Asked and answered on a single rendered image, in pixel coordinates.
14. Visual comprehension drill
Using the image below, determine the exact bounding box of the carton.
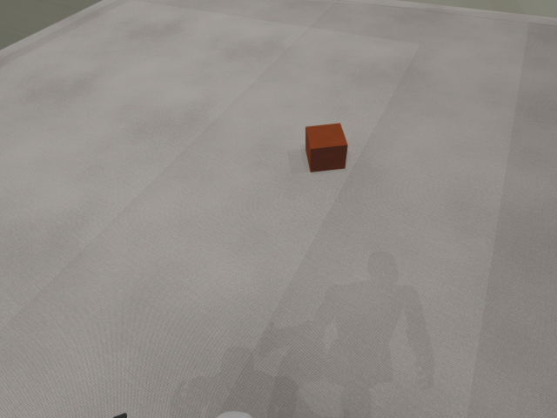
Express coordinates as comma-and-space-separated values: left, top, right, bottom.
305, 123, 348, 172

